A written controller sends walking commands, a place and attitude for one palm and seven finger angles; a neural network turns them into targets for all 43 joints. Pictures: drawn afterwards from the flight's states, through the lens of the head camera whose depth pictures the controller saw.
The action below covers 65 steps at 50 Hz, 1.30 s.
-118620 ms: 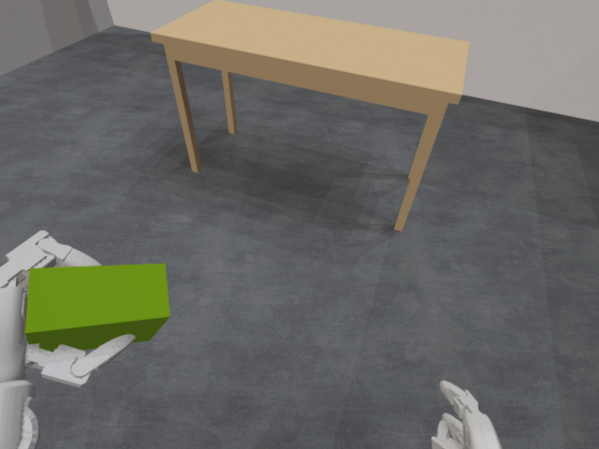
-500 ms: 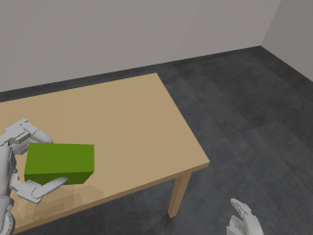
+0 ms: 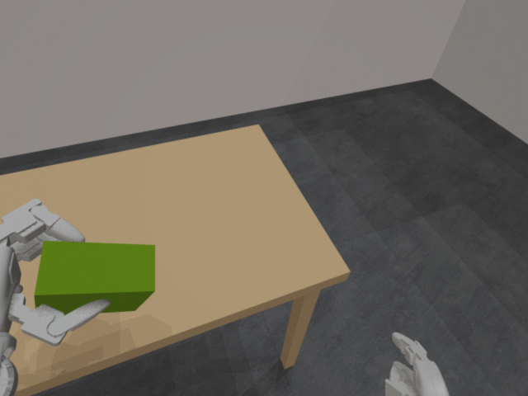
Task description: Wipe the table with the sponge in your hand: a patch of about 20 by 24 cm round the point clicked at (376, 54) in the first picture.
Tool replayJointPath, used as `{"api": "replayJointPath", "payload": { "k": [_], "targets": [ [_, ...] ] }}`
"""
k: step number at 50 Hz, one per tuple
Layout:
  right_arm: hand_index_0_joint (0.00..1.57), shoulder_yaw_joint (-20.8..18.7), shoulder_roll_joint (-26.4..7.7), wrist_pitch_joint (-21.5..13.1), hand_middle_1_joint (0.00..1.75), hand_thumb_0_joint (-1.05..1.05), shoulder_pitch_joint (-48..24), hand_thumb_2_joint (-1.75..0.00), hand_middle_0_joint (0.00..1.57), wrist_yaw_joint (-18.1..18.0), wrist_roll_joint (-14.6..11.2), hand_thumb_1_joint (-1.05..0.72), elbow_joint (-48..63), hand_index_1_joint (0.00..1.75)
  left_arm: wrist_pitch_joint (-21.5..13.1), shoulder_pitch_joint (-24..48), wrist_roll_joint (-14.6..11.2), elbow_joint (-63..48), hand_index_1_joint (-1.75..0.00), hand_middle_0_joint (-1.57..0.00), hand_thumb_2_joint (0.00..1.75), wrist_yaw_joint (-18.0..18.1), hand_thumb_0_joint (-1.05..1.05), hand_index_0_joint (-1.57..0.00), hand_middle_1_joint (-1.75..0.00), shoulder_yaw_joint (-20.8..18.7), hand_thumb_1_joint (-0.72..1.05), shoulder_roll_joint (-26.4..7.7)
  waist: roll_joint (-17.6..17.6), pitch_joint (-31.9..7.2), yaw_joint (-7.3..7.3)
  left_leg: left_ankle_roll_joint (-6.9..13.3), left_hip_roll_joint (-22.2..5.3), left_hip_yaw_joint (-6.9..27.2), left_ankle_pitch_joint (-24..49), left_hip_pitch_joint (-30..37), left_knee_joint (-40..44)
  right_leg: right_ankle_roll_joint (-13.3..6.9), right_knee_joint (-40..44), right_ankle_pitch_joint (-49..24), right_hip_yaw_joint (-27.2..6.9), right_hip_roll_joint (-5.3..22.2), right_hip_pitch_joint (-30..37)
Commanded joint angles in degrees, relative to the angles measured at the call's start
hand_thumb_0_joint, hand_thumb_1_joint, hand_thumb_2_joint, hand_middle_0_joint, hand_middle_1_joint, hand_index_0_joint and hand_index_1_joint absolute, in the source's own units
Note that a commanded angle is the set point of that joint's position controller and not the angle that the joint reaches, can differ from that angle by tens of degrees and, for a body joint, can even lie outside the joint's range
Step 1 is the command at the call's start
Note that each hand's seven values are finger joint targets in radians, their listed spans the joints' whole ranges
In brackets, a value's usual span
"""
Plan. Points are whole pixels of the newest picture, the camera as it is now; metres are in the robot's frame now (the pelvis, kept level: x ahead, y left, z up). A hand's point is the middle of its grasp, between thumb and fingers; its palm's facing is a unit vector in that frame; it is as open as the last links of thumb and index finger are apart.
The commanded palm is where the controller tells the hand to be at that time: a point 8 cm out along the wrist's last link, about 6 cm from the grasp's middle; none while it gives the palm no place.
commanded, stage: shuffle to correct the standing spot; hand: left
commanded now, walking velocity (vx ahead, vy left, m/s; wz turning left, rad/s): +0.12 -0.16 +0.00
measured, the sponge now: (112, 280) +0.23 +0.20 +0.12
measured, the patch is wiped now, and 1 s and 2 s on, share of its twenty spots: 0.00 0.00 0.00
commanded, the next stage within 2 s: come to a stop and stand still in 0.98 s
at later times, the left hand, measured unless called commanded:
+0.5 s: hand (60, 271) +0.21 +0.24 +0.16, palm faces +0.30 -0.86 -0.42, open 9.9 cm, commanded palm +0.16 +0.28 +0.18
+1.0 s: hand (74, 267) +0.22 +0.23 +0.15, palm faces +0.31 -0.86 -0.40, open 9.9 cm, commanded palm +0.17 +0.27 +0.18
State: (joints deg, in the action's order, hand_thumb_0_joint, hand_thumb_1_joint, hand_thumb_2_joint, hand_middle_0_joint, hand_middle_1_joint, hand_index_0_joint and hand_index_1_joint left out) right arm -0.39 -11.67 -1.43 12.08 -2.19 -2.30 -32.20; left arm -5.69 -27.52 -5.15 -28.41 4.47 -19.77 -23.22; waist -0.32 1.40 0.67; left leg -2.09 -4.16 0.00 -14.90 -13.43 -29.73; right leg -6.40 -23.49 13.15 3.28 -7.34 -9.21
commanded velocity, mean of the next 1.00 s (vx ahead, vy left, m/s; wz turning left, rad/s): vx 0.13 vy -0.15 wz -0.03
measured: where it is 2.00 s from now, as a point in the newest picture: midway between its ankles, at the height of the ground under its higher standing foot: outside the picture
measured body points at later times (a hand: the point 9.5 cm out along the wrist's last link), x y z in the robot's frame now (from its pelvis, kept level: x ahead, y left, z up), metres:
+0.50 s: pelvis +0.00 +0.00 +0.00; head +0.01 +0.00 +0.45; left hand +0.19 +0.28 +0.18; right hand +0.17 -0.22 -0.08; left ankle +0.01 +0.15 -0.74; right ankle +0.00 -0.04 -0.74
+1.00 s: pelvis +0.00 -0.01 +0.00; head +0.01 -0.01 +0.45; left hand +0.20 +0.28 +0.18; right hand +0.17 -0.24 -0.08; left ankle +0.01 +0.14 -0.74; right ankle +0.00 -0.04 -0.74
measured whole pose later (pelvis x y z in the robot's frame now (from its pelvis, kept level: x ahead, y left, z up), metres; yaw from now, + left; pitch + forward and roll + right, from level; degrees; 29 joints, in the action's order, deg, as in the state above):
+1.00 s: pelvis +0.00 -0.01 +0.00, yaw +0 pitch -1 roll -1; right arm -0.1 -11.5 -1.2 11.6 -2.1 -2.6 -32.2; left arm -5.0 -26.9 -5.3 -26.7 4.7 -19.3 -22.3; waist -1.1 1.2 0.5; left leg -2.0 -4.6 -0.3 -15.3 -13.8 -29.9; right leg -7.0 -24.1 13.6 3.0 -7.8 -10.0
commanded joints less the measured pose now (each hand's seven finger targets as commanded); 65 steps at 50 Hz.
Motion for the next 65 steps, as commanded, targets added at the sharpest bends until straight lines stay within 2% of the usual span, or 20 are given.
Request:
{"api": "replayJointPath", "payload": {
  "k": [1, 5, 15, 25, 28, 32, 35, 39, 44, 48, 49, 56, 57, 58, 59, 60, 61, 63, 64, 65],
  "targets": [
    [0.20, -2.00, -6.51, -3.10, 0.30, 0.00, -5.33, -0.90, 0.20, -0.46, 0.01, -0.90, 9.40, 0.30, -3.84, 4.62, -0.63, -11.08, -1.60, -1.20, 1.30, 1.39, 0.00, -1.20, -1.60, -6.42, 0.10, -8.39, -3.22, -5.48, 0.08, 4.89, -2.74, 4.28, 2.98, 2.73, 3.61, 4.24, 5.89, -7.96, -9.61, 9.98, -1.38],
    [0.20, -1.79, -6.28, -3.26, 0.30, 0.00, -5.60, -0.90, 0.20, -0.55, 0.04, -0.90, 9.38, 0.30, -3.81, 5.15, -0.68, -11.57, -1.60, -1.20, 1.30, 1.49, 0.00, -1.20, -1.60, -6.32, 0.10, -8.69, -2.34, -5.87, 0.07, 4.89, -2.62, 4.46, 2.90, 3.32, 4.05, 3.98, 5.96, -7.62, -9.34, 10.22, -1.57],
    [0.20, -1.74, -6.16, -3.83, 0.30, 0.00, -5.77, -0.90, 0.20, -0.66, 0.25, -0.90, 9.10, 0.30, -4.12, 6.22, -0.30, -13.09, -1.60, -1.20, 1.30, 1.74, 0.00, -1.20, -1.60, -6.60, 0.10, -9.39, -5.67, -6.30, -0.04, 5.13, -3.92, 6.00, 6.35, 4.19, 5.76, 3.58, 4.94, -8.48, -8.59, 9.46, -0.91],
    [0.20, -1.79, -6.30, -3.52, 0.30, 0.00, -5.38, -0.90, 0.20, -0.56, -0.03, -0.90, 9.47, 0.30, -3.54, 3.46, -0.75, -10.66, -1.60, -1.20, 1.30, 1.26, 0.00, -1.20, -1.60, -6.48, 0.10, -8.71, -2.26, -6.50, 0.08, 4.61, -3.28, 5.09, 6.63, 3.92, 4.45, 3.11, 5.29, -9.86, -8.80, 9.83, -1.24],
    [0.20, -1.86, -6.29, -3.44, 0.30, 0.00, -5.40, -0.90, 0.20, -0.58, 0.08, -0.90, 9.31, 0.30, -3.62, 4.12, -0.77, -11.14, -1.60, -1.20, 1.30, 1.53, 0.00, -1.20, -1.60, -7.22, 0.10, -9.32, -1.46, -8.01, 0.01, 4.61, -2.73, 3.84, 8.78, 4.41, 2.41, 3.49, 5.41, -13.83, -9.61, 10.83, 0.23],
    [0.20, -1.89, -6.39, -3.56, 0.30, 0.00, -5.77, -0.90, 0.20, -0.56, 0.05, -0.90, 9.22, 0.30, -3.85, 5.82, -0.85, -12.75, -1.60, -1.20, 1.30, 1.77, 0.00, -1.20, -1.60, -6.69, 0.10, -9.39, -3.13, -7.82, 0.13, 4.49, -2.10, 3.64, 9.17, 4.54, 1.94, 3.19, 5.14, -14.25, -9.90, 11.37, -0.04],
    [0.20, -1.77, -6.30, -3.59, 0.30, 0.00, -6.10, -0.90, 0.20, -0.64, 0.05, -0.90, 9.11, 0.30, -4.04, 6.03, -0.70, -13.43, -1.60, -1.20, 1.30, 1.96, 0.00, -1.20, -1.60, -6.33, 0.10, -9.40, -4.91, -6.78, 0.14, 4.63, -2.41, 4.53, 8.70, 4.40, 3.21, 3.05, 4.83, -11.98, -9.30, 10.93, -0.87],
    [0.20, -1.70, -6.13, -3.25, 0.30, 0.00, -6.01, -0.90, 0.20, -0.68, -0.12, -0.90, 8.84, 0.30, -3.91, 4.86, -0.73, -12.26, -1.60, -1.20, 1.30, 2.04, 0.00, -1.20, -1.60, -6.74, 0.10, -9.77, -4.62, -5.45, 0.18, 4.79, -2.26, 4.38, 5.09, 3.32, 3.63, 3.62, 6.17, -9.25, -9.42, 10.74, -1.40],
    [0.20, -2.01, -6.38, -2.73, 0.30, 0.00, -5.78, -0.90, 0.20, -0.51, -0.32, -0.90, 9.32, 0.30, -3.47, 5.17, -0.97, -10.32, -1.60, -1.20, 1.30, 1.69, 0.00, -1.20, -1.60, -6.81, 0.10, -9.15, -1.34, -4.98, 0.24, 4.51, -2.21, 3.31, 1.68, 3.55, 1.78, 3.42, 6.65, -8.01, -11.72, 10.90, -4.23],
    [0.20, -1.93, -6.31, -2.82, 0.30, 0.00, -6.07, -0.90, 0.20, -0.34, -0.21, -0.90, 9.54, 0.30, -3.62, 5.78, -0.86, -10.60, -1.60, -1.20, 1.30, 1.70, 0.00, -1.20, -1.60, -6.99, 0.10, -8.99, -1.25, -7.50, -0.02, 4.72, -2.31, 2.71, 7.27, 4.22, 0.63, 4.60, 5.19, -14.61, -11.46, 11.06, -0.89],
    [0.20, -1.86, -6.39, -2.85, 0.30, 0.00, -6.26, -0.90, 0.20, -0.39, -0.32, -0.90, 9.35, 0.30, -3.75, 6.25, -0.92, -11.96, -1.60, -1.20, 1.30, 1.67, 0.00, -1.20, -1.60, -6.34, 0.10, -9.01, -2.94, -7.91, 0.14, 4.72, -2.38, 3.24, 8.39, 4.96, 1.58, 3.90, 4.18, -14.71, -10.69, 10.95, -0.98],
    [0.20, -1.74, -6.31, -3.07, 0.30, 0.00, -6.51, -0.90, 0.20, -0.29, -0.04, -0.90, 9.69, 0.30, -4.19, 4.13, -0.54, -13.64, -1.60, -1.20, 1.30, 1.99, 0.00, -1.20, -1.60, -6.97, 0.10, -9.62, -4.69, -7.80, -0.28, 4.78, -2.46, 3.65, 11.20, 4.44, 1.65, 4.60, 4.33, -16.22, -10.27, 10.99, 0.68],
    [0.20, -4.98, -6.98, -7.96, 0.30, 0.00, 7.36, -0.90, 0.20, -1.13, 1.19, -0.90, 3.86, 0.30, -8.35, 59.18, 6.97, -20.44, -1.60, -1.20, 1.30, 1.82, 0.00, -1.20, -1.60, -39.26, 0.10, -50.81, 11.24, 1.90, -0.60, 3.38, -0.51, -10.28, 2.90, 0.96, -1.54, 16.16, 9.17, -19.76, -7.81, 7.58, -8.79],
    [0.20, -3.11, -4.18, -8.06, 0.30, 0.00, -2.42, -0.90, 0.20, -1.27, 1.89, -0.90, 5.94, 0.30, -6.75, 32.62, 2.80, 6.34, -1.60, -1.20, 1.30, -0.49, 0.00, -1.20, -1.60, -17.06, 0.10, -19.73, 8.06, -6.41, -1.99, 3.94, 4.80, -6.60, 4.13, 1.28, -1.53, 10.37, 2.80, -26.99, -13.71, 11.00, -2.34],
    [0.20, -3.86, -5.97, -6.24, 0.30, 0.00, -4.10, -0.90, 0.20, -0.38, 0.49, -0.90, 7.91, 0.30, -7.03, 22.50, -0.02, -0.98, -1.60, -1.20, 1.30, 1.40, 0.00, -1.20, -1.60, -15.78, 0.10, -16.63, 1.65, -9.46, -2.75, 3.80, 2.94, -3.56, 3.86, 0.32, -4.47, 6.93, 2.00, -23.99, -18.88, 15.43, 3.17],
    [0.20, -3.72, -6.01, -6.61, 0.30, 0.00, -2.47, -0.90, 0.20, -0.48, 0.66, -0.90, 7.42, 0.30, -6.75, 20.72, 0.92, 4.30, -1.60, -1.20, 1.30, 0.79, 0.00, -1.20, -1.60, -11.38, 0.10, -12.70, 0.92, -9.16, -2.38, 3.21, 3.45, -5.00, 0.68, -1.61, -7.07, 4.54, 3.52, -20.59, -21.71, 16.51, 3.56],
    [0.20, -3.21, -6.58, -6.94, 0.30, 0.00, -2.65, -0.90, 0.20, 0.04, 1.06, -0.90, 7.85, 0.30, -7.82, 19.97, 0.78, 0.40, -1.60, -1.20, 1.30, -0.07, 0.00, -1.20, -1.60, -8.50, 0.10, -11.15, -1.69, -9.64, -3.03, 3.53, 3.66, -5.04, -2.12, -3.25, -4.40, 5.27, 3.55, -20.76, -20.87, 16.88, 6.25],
    [0.20, -2.70, -6.74, -7.25, 0.30, 0.00, -3.34, -0.90, 0.20, 1.58, 0.89, -0.90, 7.76, 0.30, -9.40, 12.63, 0.44, -4.48, -1.60, -1.20, 1.30, 0.01, 0.00, -1.20, -1.60, -4.60, 0.10, -7.00, -3.54, -9.07, -3.29, 4.54, 3.04, -3.83, 1.59, -0.63, 0.80, 8.45, 2.70, -19.90, -17.64, 15.57, 5.58],
    [0.20, -2.53, -6.51, -7.55, 0.30, 0.00, -4.65, -0.90, 0.20, 2.38, 0.42, -0.90, 7.56, 0.30, -9.58, 8.19, 0.18, -4.83, -1.60, -1.20, 1.30, -0.04, 0.00, -1.20, -1.60, -1.15, 0.10, -2.85, -4.41, -8.66, -2.99, 5.86, 0.95, -0.85, 5.91, 4.84, 3.60, 9.40, 0.00, -17.85, -15.10, 13.66, 1.14],
    [0.20, -2.67, -7.13, -7.50, 0.30, 0.00, -4.49, -0.90, 0.20, 2.68, 0.55, -0.90, 8.32, 0.30, -9.74, 7.53, 0.48, -7.31, -1.60, -1.20, 1.30, -0.01, 0.00, -1.20, -1.60, -0.82, 0.10, -3.00, -2.70, -8.73, -2.66, 6.75, -1.64, 2.05, 9.97, 6.86, 4.54, 10.31, -1.91, -14.67, -12.25, 11.60, -1.44]
  ]
}}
